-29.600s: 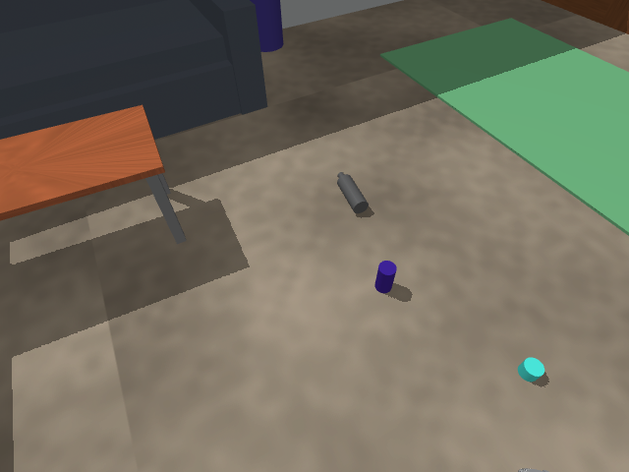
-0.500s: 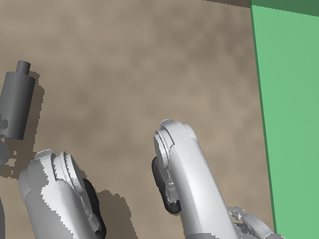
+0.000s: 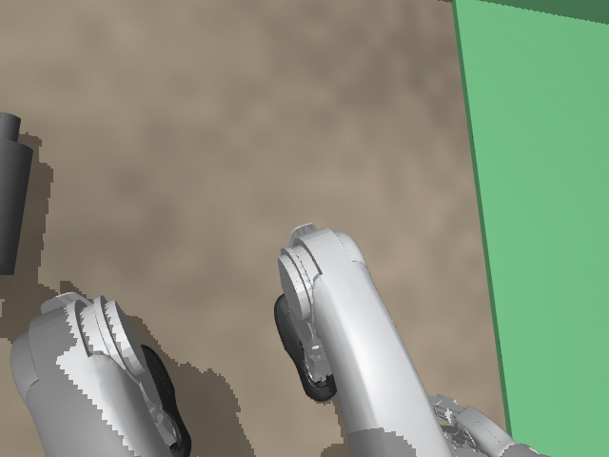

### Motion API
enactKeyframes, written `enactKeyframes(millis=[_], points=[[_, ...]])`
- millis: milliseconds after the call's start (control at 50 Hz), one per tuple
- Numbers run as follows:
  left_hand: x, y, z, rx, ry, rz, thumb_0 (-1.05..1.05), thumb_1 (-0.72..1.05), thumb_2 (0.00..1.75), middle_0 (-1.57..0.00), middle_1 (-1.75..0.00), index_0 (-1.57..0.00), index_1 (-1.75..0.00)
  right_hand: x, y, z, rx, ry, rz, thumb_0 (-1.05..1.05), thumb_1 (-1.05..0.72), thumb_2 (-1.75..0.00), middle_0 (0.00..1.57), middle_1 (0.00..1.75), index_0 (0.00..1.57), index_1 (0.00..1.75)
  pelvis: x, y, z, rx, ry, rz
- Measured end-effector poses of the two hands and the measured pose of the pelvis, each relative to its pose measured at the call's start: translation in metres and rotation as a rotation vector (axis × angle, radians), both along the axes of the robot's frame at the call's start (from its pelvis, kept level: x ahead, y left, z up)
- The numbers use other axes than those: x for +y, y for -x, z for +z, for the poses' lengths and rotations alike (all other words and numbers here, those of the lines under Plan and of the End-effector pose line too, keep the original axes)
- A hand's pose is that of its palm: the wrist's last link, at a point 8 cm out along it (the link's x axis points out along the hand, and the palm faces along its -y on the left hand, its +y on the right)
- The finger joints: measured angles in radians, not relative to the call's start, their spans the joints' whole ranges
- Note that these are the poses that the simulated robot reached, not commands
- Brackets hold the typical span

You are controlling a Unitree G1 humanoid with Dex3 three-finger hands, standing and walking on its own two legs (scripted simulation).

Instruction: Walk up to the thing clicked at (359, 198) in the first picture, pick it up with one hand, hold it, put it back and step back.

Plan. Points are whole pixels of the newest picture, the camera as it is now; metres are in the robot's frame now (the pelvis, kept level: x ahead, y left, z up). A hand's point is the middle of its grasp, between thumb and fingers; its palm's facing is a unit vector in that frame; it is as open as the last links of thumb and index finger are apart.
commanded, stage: rise first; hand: left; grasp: from above
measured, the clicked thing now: out of the picture +0.49 +0.31 -0.29
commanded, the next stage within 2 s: approach in 0.88 s
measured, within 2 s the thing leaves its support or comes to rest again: neither
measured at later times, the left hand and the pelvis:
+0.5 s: hand out of the picture +0.42 +0.37 -0.17, palm faces -0.04 -0.43 -0.90, open 14.1 cm; pelvis +0.00 +0.00 +0.01, yaw -1 degrees
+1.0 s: hand out of the picture +0.44 +0.36 -0.17, palm faces -0.02 -0.43 -0.90, open 14.0 cm; pelvis +0.00 +0.00 +0.01, yaw -1 degrees
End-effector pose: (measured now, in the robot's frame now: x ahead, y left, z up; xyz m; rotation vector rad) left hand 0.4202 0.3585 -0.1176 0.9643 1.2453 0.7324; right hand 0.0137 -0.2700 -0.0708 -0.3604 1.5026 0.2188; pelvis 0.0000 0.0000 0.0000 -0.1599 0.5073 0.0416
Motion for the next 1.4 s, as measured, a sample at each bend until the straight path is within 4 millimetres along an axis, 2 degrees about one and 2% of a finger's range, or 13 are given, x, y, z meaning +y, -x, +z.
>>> enactKeyframes(millis=[220,560,860,1160,1260,1400], points=[[0.001,-0.008,0.001,-0.015,-0.001,0.018,0.0,-0.57,1.05,-0.09,-1.04,-0.08,-1.07,0.001,0.006,0.006,0.017,-0.004,-0.001,0.0,-0.92,-0.9,0.19,0.3,0.19,0.3,0.0,-0.001,0.002,0.005,0.006,-0.006],[0.013,-0.003,0.005,0.002,-0.006,0.017,0.0,-0.55,1.03,-0.09,-1.05,-0.08,-1.07,0.009,0.002,0.01,0.003,-0.006,-0.013,0.0,-0.92,-0.9,0.19,0.3,0.19,0.3,0.002,-0.003,0.006,0.015,0.012,-0.006],[0.003,-0.011,0.001,0.002,0.002,0.012,0.0,-0.54,1.02,-0.09,-1.06,-0.09,-1.07,0.011,0.007,0.01,0.016,-0.017,-0.009,0.0,-0.92,-0.9,0.19,0.3,0.19,0.3,0.0,-0.003,0.007,0.015,0.009,-0.008],[0.009,-0.007,-0.002,0.027,-0.003,-0.004,0.0,-0.52,1.0,-0.08,-1.06,-0.09,-1.07,0.011,0.013,0.017,0.031,0.002,-0.007,0.0,-0.92,-0.89,0.19,0.3,0.19,0.3,0.002,-0.002,0.008,0.009,0.014,-0.007],[-0.005,-0.021,-0.003,0.006,-0.013,-0.075,0.0,-0.51,0.99,-0.08,-1.06,-0.09,-1.06,0.013,0.014,0.019,0.034,0.002,-0.014,0.0,-0.92,-0.89,0.19,0.3,0.19,0.3,0.002,-0.002,0.009,0.008,0.012,0.0],[-0.051,-0.056,0.015,-0.085,0.034,-0.094,0.0,-0.55,1.01,-0.08,-1.04,-0.08,-1.05,0.01,0.012,0.025,0.008,-0.005,-0.045,0.0,-0.91,-0.89,0.2,0.3,0.2,0.3,-0.002,-0.006,0.014,0.026,0.012,0.001]])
